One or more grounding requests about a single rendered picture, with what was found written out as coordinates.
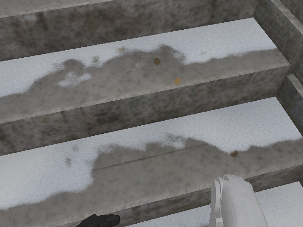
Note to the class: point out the robot right thigh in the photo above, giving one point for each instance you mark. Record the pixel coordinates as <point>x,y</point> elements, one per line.
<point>233,199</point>

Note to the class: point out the left robot hand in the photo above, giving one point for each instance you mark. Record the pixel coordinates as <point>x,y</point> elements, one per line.
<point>110,220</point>

